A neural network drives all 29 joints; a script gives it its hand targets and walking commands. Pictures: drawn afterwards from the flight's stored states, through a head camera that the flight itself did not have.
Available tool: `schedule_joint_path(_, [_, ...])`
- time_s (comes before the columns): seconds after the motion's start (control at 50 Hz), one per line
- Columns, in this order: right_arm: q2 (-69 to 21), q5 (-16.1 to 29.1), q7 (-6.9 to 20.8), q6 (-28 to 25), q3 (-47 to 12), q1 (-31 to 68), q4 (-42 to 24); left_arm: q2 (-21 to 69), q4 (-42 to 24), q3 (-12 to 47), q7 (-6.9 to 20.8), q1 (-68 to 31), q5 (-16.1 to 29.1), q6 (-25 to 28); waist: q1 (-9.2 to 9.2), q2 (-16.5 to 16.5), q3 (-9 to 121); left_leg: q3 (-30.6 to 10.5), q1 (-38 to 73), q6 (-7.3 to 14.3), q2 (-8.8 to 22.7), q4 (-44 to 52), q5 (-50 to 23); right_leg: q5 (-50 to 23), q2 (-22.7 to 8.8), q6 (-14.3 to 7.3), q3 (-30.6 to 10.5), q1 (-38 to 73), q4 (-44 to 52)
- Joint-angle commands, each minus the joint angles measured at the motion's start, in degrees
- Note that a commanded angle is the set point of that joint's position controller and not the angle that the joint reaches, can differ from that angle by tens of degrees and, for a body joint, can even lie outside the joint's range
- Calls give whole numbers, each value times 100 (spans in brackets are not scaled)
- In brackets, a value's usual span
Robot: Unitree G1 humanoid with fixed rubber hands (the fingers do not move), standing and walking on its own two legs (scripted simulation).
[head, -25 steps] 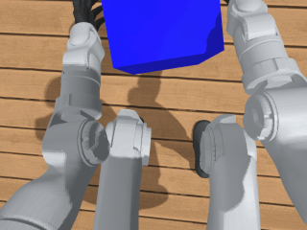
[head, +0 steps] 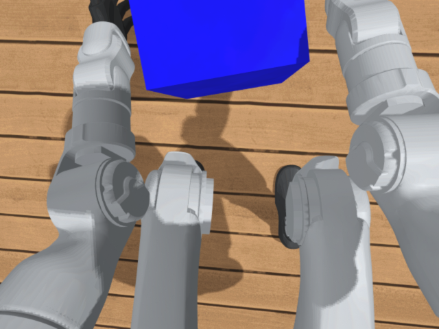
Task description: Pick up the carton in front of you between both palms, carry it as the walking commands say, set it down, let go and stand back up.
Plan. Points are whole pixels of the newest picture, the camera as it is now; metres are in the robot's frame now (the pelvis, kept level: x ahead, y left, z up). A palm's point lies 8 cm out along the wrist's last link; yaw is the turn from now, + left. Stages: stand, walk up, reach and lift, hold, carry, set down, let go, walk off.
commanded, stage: set down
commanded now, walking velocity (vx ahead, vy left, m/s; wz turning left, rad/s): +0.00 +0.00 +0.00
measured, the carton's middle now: (221, 24) +0.52 +0.03 -0.24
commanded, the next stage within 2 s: let go in 1.44 s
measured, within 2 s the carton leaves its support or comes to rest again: neither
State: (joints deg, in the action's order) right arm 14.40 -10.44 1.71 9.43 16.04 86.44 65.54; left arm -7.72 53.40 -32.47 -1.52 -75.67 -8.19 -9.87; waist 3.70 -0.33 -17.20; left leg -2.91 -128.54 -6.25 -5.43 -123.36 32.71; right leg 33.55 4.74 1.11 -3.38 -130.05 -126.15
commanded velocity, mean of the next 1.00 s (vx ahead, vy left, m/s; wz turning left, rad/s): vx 0.00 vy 0.00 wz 0.00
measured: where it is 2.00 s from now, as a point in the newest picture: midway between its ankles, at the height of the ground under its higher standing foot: (239, 217)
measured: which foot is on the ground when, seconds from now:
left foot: down 0.00-1.00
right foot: down 0.00-1.00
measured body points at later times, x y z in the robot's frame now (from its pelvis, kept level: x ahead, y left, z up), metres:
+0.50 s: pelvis +0.00 +0.00 +0.00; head +0.37 -0.01 +0.26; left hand +0.53 +0.22 -0.16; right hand +0.59 -0.17 -0.16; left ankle +0.12 +0.14 -0.34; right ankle +0.10 -0.12 -0.34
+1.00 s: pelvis +0.01 +0.01 +0.11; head +0.34 +0.00 +0.42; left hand +0.53 +0.22 +0.00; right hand +0.59 -0.16 +0.00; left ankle +0.12 +0.14 -0.34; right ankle +0.10 -0.12 -0.34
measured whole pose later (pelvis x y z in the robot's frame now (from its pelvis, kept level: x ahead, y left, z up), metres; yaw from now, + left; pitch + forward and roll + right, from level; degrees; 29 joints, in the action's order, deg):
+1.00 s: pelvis +0.01 +0.01 +0.11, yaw +0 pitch +47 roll +2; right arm 23.4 1.2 0.4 9.6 9.2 76.3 58.6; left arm -9.4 44.4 -18.3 -8.2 -65.1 6.0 -9.1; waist 5.4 1.4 0.0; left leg -2.3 -119.0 -3.3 -3.6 -100.0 28.0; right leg 30.1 2.5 1.4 -3.3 -119.1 -102.2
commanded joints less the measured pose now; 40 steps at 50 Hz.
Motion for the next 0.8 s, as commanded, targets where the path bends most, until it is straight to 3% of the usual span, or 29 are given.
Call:
schedule_joint_path(0.0, [-3272,78,837,99,-909,1271,103,3031,-88,1432,994,-2269,193,0,-55,439,4327,684,1416,353,-201,757,-1105,-1073,130,-255,337,1992,1095])
schedule_joint_path(0.06, [-2293,-23,655,16,-708,1035,251,2266,329,1121,774,-1999,139,67,-147,513,4175,690,1637,222,-82,673,-1070,-1345,27,-138,290,2473,1072])
schedule_joint_path(0.1, [-1762,324,466,-96,-935,1434,99,1829,349,977,590,-1724,150,240,192,349,4375,787,2039,191,32,711,-1141,-1258,1,-133,214,2465,1152])
schedule_joint_path(0.12, [-651,176,228,-171,-618,1141,248,968,372,559,423,-1317,136,306,-21,482,4435,958,1754,113,-54,688,-994,-1126,12,-90,323,2666,1235])
schedule_joint_path(0.16, [1468,375,-316,-444,-494,1070,-207,-1035,334,160,-121,-1128,223,633,359,476,4543,871,2122,54,98,676,-1379,-1244,-136,55,285,2876,1135])
schedule_joint_path(0.18, [1023,879,-359,-571,-961,1209,-473,-1008,239,895,-248,-1208,817,753,74,769,5377,815,2566,158,77,760,-1497,-1349,-129,89,416,3104,1090])
schedule_joint_path(0.2, [1333,1228,-422,-546,-1146,1624,-182,-1349,596,754,-329,-1356,762,899,598,405,5076,863,2155,124,213,657,-1447,-1283,-223,82,153,3058,1052])
schedule_joint_path(0.26, [2120,1425,-485,-662,-994,1904,-61,-1568,-43,1274,-525,-1924,1385,921,292,270,5645,699,2406,47,263,742,-2012,-1714,-346,-60,133,3223,803])
schedule_joint_path(0.3, [1774,1922,-468,-670,-1766,2070,-491,-1667,531,1413,-442,-1503,1730,934,594,699,5959,828,2569,133,352,579,-2062,-1718,-423,28,128,3551,922])
schedule_joint_path(0.32, [1536,1943,-419,-679,-1978,1821,-669,-1466,135,1437,-419,-1561,2027,946,290,1243,6213,752,2697,196,338,673,-2150,-1671,-337,66,319,3550,1073])
schedule_joint_path(0.34, [1805,2048,-413,-673,-1787,2063,-447,-1509,378,1622,-442,-1587,1881,939,610,633,6129,710,2553,179,399,622,-2348,-1991,-415,-6,74,3703,912])
schedule_joint_path(0.36, [1688,2221,-368,-699,-2080,1974,-767,-1383,345,1648,-462,-1393,2082,895,425,962,6656,750,2952,171,403,719,-2386,-1940,-360,45,209,3852,959])
schedule_joint_path(0.4, [1748,2404,-329,-580,-1893,1900,-427,-1524,200,1850,-518,-1412,1990,891,657,534,6701,776,2988,166,407,897,-2419,-2068,-309,-26,221,3795,873])
schedule_joint_path(0.42, [1599,2494,-277,-610,-2280,1708,-928,-1610,144,1789,-550,-994,2028,871,667,1006,7321,785,3429,220,366,781,-2721,-2271,-378,113,253,4031,928])
schedule_joint_path(0.44, [1726,2342,-309,-617,-1870,1436,-677,-1546,-180,1802,-582,-1165,1978,884,561,516,7485,888,3714,181,300,1003,-2584,-2022,-280,61,351,4027,1034])
schedule_joint_path(0.46, [1924,1994,-371,-571,-1802,1237,-537,-1353,-346,1921,-628,-777,2131,810,260,961,7608,688,3911,169,365,951,-2815,-2206,-392,97,390,4180,974])
schedule_joint_path(0.48, [1665,2152,-386,-557,-1766,1451,-1222,-1793,-662,1722,-608,-1183,1971,799,403,1084,7760,662,3920,327,301,965,-2867,-2287,-296,110,346,3871,1188])
schedule_joint_path(0.5, [1706,2070,-436,-509,-1794,1132,-960,-1429,-333,1732,-578,-374,1964,741,557,1043,7875,861,3990,308,291,944,-2834,-2170,-390,89,382,3916,1215])
schedule_joint_path(0.54, [1867,1763,-501,-439,-1233,1116,-1413,-1246,-840,1735,-673,-606,2005,687,147,691,7961,751,4042,268,237,1181,-2622,-1898,-258,26,530,3849,1379])
schedule_joint_path(0.56, [1927,1781,-490,-332,-1223,1093,-1145,-1355,-1312,1684,-704,-585,1767,620,589,207,8260,874,4640,160,223,1229,-2666,-1721,-265,-43,387,3732,1442])
schedule_joint_path(0.6, [1913,1697,-475,-227,-1204,1093,-1335,-1400,-1518,1592,-744,-794,1813,519,395,483,8257,953,4435,177,159,1446,-2430,-1676,-154,6,455,4194,1699])
schedule_joint_path(0.62, [1990,1352,-471,-349,-810,1172,-1598,-1168,-1353,1715,-746,-602,1889,455,-264,679,7893,746,3617,111,149,1554,-2111,-1762,-237,-102,529,4334,1724])
schedule_joint_path(0.64, [1822,1533,-463,-254,-1124,980,-1214,-875,-1109,1653,-714,-484,1688,457,489,510,7908,927,3921,157,120,1570,-2482,-1864,-181,-67,390,4204,1803])
schedule_joint_path(0.66, [1897,1449,-462,-229,-871,1117,-1177,-858,-1180,1709,-724,-561,1737,398,131,544,7843,850,3652,155,118,1750,-2196,-1852,-216,-104,398,4528,1834])
schedule_joint_path(0.68, [1646,1612,-435,-193,-1110,711,-1382,-1446,-1236,1262,-772,-287,1588,406,406,949,7759,895,3672,282,154,1865,-1746,-1350,-141,-11,532,4399,1939])
schedule_joint_path(0.7, [1739,1441,-366,-160,-1016,990,-745,-1019,-1217,1690,-778,-573,1764,325,255,765,7686,863,3450,178,165,2014,-1819,-1434,-251,-101,578,4562,1990])
schedule_joint_path(0.74, [1374,1627,-259,-118,-1168,838,-777,-1068,-1017,1451,-807,-391,1517,343,664,601,7006,890,3636,206,150,2386,-1473,-938,-176,-82,524,3832,2303])
schedule_joint_path(0.76, [1490,1321,-228,-169,-858,738,-702,-883,-1098,1583,-753,-540,1612,295,160,616,6548,796,3155,156,133,2511,-1369,-832,-149,-127,582,3568,2474])
schedule_joint_path(0.78, [1706,1262,-218,-241,-840,628,-747,-866,-809,1337,-760,-208,1272,316,341,446,6981,926,3525,175,143,2335,-1488,-935,-196,-143,454,3740,2513])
